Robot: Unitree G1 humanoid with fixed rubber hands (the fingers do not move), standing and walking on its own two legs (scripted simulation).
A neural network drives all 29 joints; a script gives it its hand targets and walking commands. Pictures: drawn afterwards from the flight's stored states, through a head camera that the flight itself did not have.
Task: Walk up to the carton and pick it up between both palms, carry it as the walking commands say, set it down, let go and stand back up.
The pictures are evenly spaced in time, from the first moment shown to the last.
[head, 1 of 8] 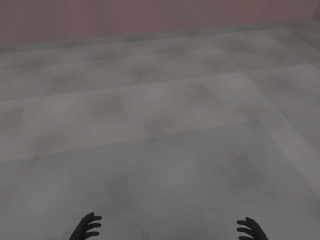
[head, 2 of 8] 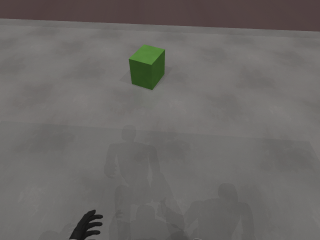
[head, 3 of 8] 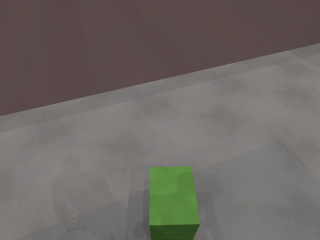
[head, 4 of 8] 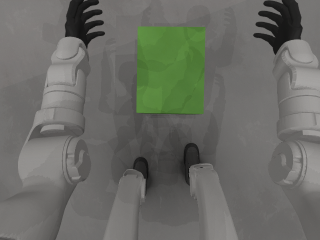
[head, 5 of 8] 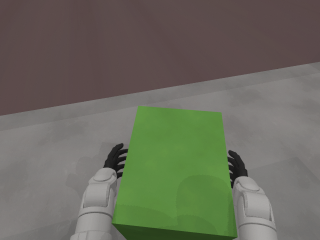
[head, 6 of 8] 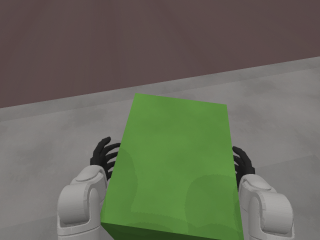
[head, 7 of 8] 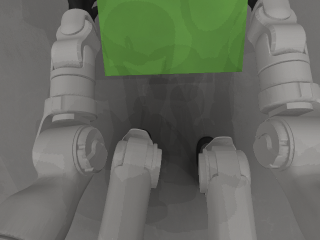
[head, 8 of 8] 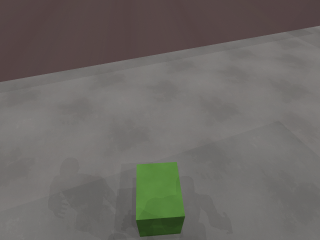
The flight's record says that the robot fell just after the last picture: no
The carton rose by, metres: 0.66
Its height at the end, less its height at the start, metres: +0.00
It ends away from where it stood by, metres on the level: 0.86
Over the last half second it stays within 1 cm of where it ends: yes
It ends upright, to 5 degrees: yes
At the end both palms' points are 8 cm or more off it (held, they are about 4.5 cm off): yes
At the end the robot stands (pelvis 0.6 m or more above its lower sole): yes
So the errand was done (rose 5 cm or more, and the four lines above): yes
